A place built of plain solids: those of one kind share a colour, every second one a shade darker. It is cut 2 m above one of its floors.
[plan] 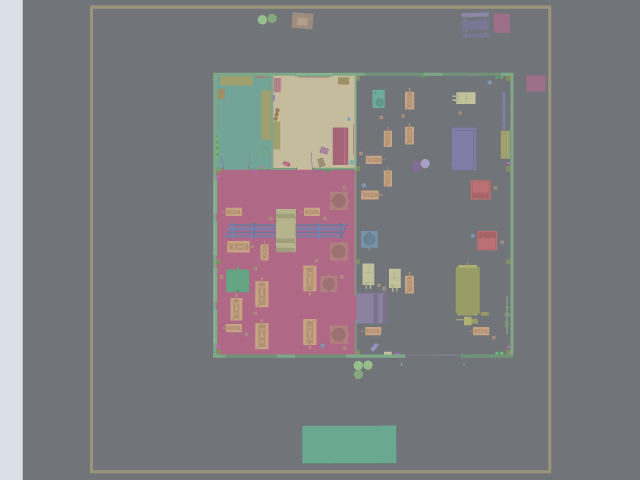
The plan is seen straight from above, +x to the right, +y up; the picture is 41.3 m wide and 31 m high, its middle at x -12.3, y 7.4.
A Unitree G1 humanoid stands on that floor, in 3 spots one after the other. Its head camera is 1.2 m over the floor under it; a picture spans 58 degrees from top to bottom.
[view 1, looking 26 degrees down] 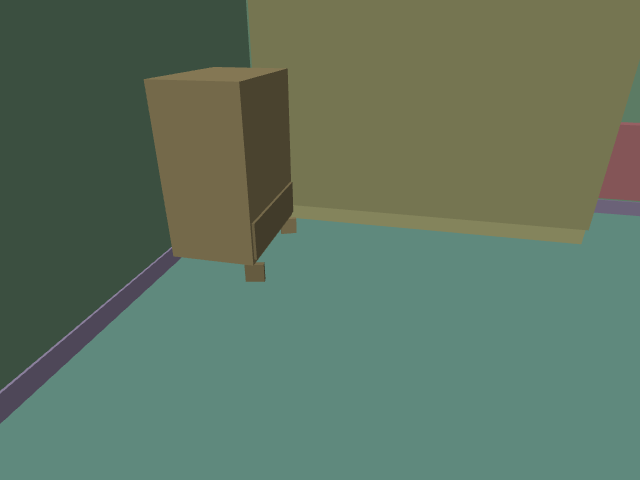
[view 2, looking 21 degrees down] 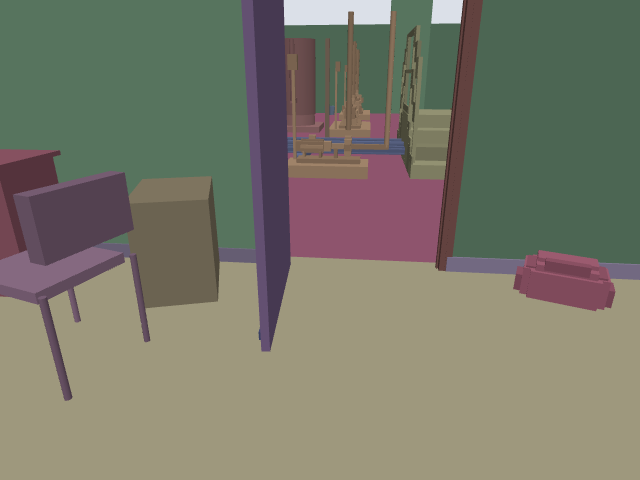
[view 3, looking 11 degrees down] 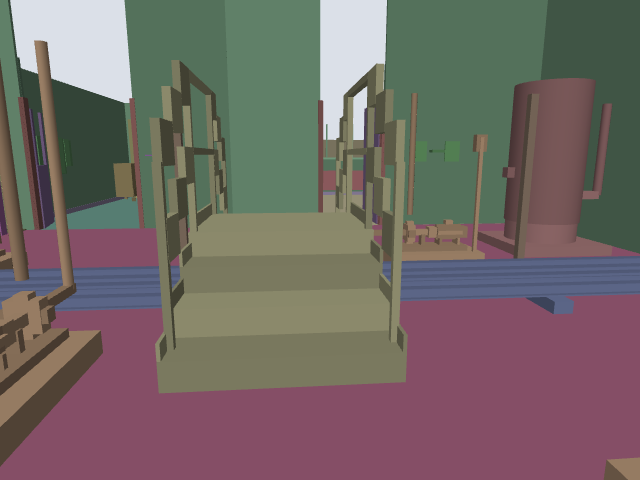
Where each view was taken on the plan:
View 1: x -17.70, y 14.70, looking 103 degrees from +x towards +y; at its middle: raised_floor_switch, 2.74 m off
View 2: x -13.30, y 14.70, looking -84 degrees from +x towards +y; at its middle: raised_floor_pumps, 3.35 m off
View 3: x -14.50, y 4.50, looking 85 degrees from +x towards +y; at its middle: stile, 3.07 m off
